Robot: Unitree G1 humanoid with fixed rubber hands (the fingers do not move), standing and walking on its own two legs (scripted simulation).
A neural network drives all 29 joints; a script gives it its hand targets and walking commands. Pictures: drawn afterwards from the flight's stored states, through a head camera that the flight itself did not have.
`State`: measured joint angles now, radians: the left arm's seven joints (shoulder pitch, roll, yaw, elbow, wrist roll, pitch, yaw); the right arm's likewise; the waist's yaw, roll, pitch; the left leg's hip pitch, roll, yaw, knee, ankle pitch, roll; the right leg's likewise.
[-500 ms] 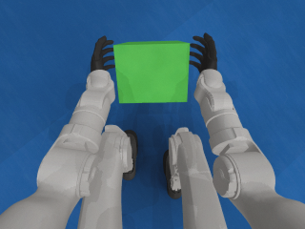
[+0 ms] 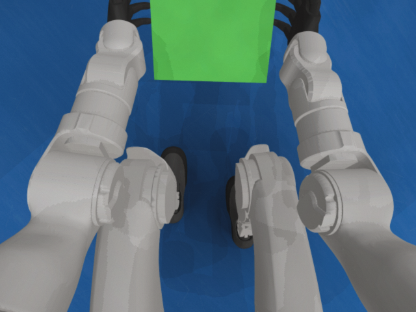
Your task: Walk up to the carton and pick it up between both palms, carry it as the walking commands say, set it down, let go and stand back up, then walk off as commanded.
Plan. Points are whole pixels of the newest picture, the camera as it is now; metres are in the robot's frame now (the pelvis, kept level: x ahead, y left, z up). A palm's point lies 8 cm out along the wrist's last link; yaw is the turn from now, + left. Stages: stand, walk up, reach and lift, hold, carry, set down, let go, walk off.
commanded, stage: set down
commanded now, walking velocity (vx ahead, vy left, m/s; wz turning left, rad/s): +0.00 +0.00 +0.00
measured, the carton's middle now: (210, 35) +0.56 -0.01 -0.26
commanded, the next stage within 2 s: none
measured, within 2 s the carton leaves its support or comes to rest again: rests again in 1.90 s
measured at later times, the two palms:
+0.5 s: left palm (121, 12) +0.55 +0.13 -0.15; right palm (300, 19) +0.54 -0.14 -0.13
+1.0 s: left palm (122, 8) +0.56 +0.13 -0.15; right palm (301, 15) +0.55 -0.14 -0.14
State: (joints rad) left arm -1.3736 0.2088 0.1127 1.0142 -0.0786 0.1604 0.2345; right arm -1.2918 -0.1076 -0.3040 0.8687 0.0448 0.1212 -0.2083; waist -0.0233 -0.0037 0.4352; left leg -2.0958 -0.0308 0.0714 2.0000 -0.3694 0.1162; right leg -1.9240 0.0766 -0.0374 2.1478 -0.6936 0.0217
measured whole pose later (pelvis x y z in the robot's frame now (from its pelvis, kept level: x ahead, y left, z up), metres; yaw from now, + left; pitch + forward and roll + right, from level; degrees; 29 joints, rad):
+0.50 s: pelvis +0.01 +0.00 -0.01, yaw -1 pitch +35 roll -3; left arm -1.36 0.18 0.27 1.04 0.09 0.17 0.13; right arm -1.29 -0.07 -0.42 0.87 -0.07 0.14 -0.14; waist -0.01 -0.02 0.25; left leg -2.26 -0.01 0.07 2.03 -0.38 0.11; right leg -2.09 0.10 -0.04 2.17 -0.69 0.01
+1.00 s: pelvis +0.02 +0.00 -0.02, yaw -2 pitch +37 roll -3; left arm -1.36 0.18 0.31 1.04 0.12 0.13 0.09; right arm -1.29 -0.07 -0.44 0.87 -0.09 0.11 -0.12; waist 0.00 -0.02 0.22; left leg -2.29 -0.02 0.07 2.03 -0.40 0.10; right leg -2.13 0.10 -0.04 2.17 -0.70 0.01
